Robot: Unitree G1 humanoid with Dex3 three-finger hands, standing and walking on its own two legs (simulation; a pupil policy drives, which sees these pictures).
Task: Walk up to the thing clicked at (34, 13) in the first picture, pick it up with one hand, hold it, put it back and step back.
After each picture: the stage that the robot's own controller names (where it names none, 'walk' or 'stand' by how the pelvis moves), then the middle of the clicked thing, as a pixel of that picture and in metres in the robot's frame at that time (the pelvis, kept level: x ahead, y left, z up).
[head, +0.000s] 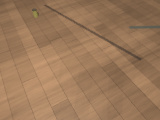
stand; (35, 12) +2.09 +0.71 -0.72
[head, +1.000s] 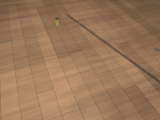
walk; (57, 21) +2.01 +0.33 -0.69
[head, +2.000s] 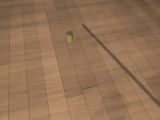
walk; (69, 36) +1.38 +0.13 -0.71
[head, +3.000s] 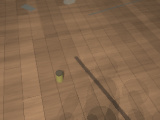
walk; (59, 76) +0.89 +0.19 -0.71
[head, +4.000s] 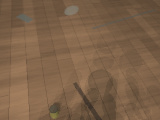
walk; (54, 111) +0.54 +0.20 -0.71
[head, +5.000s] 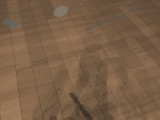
stand; out of the picture +0.39 +0.21 -0.71
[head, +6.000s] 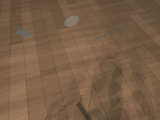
stand; out of the picture +0.35 +0.23 -0.72
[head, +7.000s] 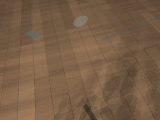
stand; out of the picture +0.34 +0.23 -0.71
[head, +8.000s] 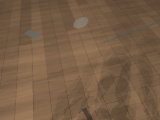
stand; out of the picture +0.31 +0.21 -0.72
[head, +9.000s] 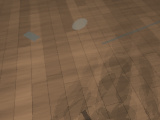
stand; out of the picture +0.29 +0.22 -0.73
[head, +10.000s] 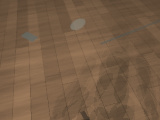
stand; out of the picture +0.28 +0.22 -0.73
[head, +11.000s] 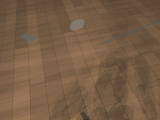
go down; out of the picture +0.28 +0.22 -0.73
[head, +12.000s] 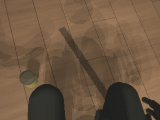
go down; (29, 79) +0.37 +0.24 -0.36
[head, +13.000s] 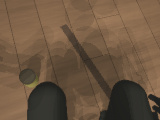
go down; (29, 78) +0.37 +0.25 -0.31
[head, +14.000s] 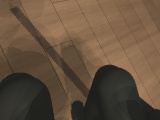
close in; out of the picture +0.36 +0.28 -0.22
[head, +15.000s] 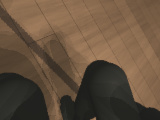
close; out of the picture +0.36 +0.28 -0.22
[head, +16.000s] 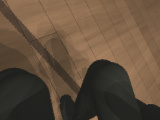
lift; out of the picture +0.34 +0.28 -0.21
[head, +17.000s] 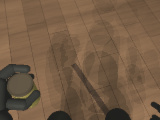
lift; (25, 91) +0.31 +0.20 +0.00
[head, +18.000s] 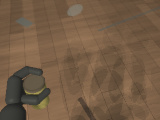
hold; (37, 92) +0.32 +0.18 +0.01
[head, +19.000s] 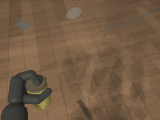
hold; (39, 92) +0.32 +0.18 +0.00
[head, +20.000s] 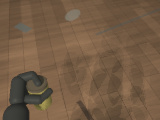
crouch; (40, 93) +0.33 +0.17 +0.00
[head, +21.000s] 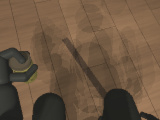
crouch; (24, 68) +0.39 +0.21 -0.09
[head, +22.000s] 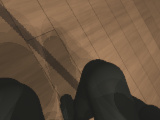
lower; out of the picture +0.39 +0.30 -0.22
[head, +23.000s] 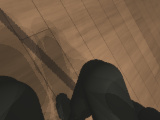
lower; out of the picture +0.39 +0.30 -0.22
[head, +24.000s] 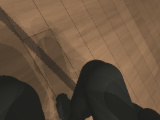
lower; out of the picture +0.39 +0.30 -0.22
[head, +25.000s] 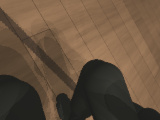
lower; out of the picture +0.39 +0.30 -0.22
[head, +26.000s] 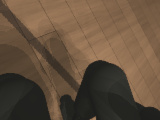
loosen; out of the picture +0.37 +0.28 -0.22
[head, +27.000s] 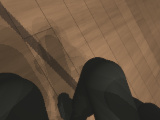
withdraw; out of the picture +0.36 +0.26 -0.22
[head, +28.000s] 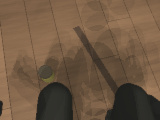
walk; (46, 74) +0.40 +0.21 -0.35
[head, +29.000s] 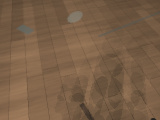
stand; out of the picture +0.32 +0.18 -0.66
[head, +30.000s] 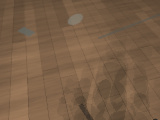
stand; out of the picture +0.34 +0.20 -0.67
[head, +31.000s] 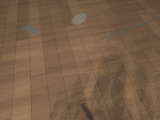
stand; out of the picture +0.33 +0.19 -0.70
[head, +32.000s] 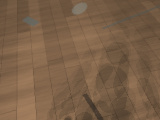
walk; out of the picture +0.36 +0.18 -0.71
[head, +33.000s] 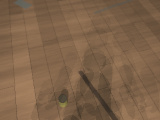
walk; (63, 100) +0.53 +0.14 -0.71
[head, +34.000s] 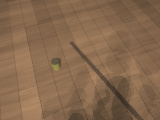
walk; (55, 64) +0.85 +0.29 -0.68
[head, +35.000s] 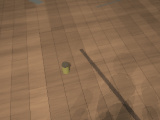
stand; (65, 67) +0.94 +0.19 -0.71
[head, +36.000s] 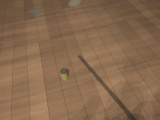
stand; (64, 74) +0.96 +0.23 -0.72
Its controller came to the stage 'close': yes
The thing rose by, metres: 0.71
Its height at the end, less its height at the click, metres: +0.00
